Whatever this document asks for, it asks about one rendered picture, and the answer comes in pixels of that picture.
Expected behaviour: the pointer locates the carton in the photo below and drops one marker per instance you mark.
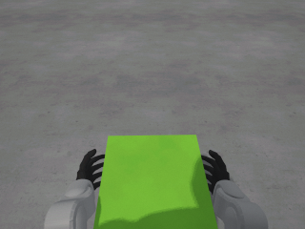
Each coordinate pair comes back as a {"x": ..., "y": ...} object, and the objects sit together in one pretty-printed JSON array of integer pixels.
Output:
[{"x": 154, "y": 182}]

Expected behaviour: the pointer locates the left robot hand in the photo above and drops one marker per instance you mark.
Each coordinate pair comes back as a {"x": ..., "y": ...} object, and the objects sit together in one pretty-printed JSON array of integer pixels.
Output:
[{"x": 86, "y": 169}]

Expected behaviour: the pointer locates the right robot forearm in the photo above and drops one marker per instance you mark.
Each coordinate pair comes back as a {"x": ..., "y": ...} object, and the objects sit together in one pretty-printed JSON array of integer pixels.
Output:
[{"x": 235, "y": 209}]

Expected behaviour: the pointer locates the right robot hand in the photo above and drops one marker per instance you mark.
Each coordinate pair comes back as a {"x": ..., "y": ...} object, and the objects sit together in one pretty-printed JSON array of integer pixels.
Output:
[{"x": 218, "y": 171}]

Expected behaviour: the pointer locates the left robot forearm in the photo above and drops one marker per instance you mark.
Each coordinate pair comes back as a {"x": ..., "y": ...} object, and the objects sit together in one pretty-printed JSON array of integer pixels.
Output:
[{"x": 74, "y": 207}]

